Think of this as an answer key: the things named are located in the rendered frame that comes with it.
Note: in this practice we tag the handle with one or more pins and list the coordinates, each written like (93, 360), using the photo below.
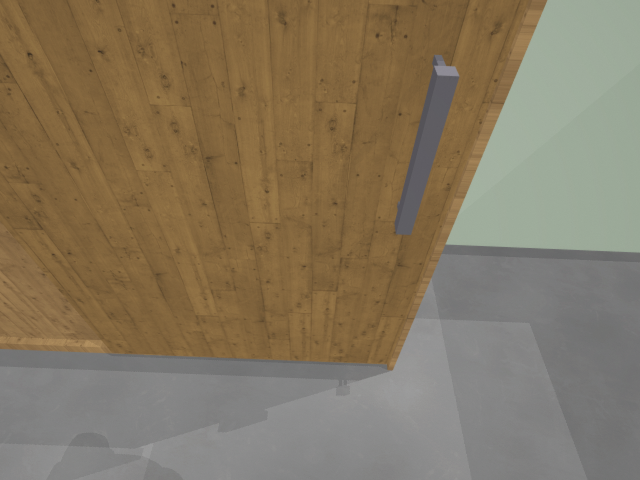
(438, 100)

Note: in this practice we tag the wardrobe door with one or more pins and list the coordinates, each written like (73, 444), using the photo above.
(30, 304)
(220, 178)

